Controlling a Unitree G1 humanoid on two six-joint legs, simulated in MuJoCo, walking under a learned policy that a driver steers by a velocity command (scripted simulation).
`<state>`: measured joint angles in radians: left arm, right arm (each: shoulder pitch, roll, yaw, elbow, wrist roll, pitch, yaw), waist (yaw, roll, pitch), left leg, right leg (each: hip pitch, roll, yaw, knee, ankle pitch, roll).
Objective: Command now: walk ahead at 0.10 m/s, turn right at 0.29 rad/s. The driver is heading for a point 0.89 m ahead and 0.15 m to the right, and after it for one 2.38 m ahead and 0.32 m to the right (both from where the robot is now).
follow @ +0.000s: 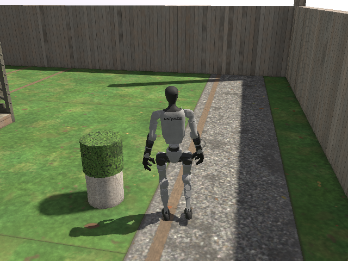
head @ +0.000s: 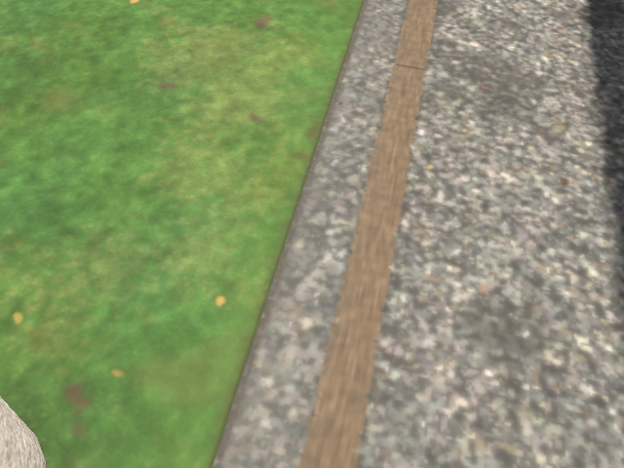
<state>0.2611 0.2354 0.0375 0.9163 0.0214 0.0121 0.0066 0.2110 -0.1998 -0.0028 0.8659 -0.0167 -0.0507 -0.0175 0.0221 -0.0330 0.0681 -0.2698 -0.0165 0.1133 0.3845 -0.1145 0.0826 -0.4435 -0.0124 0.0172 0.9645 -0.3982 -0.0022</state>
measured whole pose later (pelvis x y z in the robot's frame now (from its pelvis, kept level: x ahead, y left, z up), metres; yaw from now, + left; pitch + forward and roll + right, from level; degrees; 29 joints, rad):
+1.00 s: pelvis +0.34 -0.06 +0.01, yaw -19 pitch +0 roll +1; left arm 0.22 0.26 0.05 0.89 0.04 -0.04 -0.04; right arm 0.37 -0.22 -0.04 0.93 -0.01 -0.08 0.01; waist -0.01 -0.05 0.03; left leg -0.09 -0.08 0.08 0.27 -0.18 0.09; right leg -0.57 -0.08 0.01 1.03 -0.19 -0.05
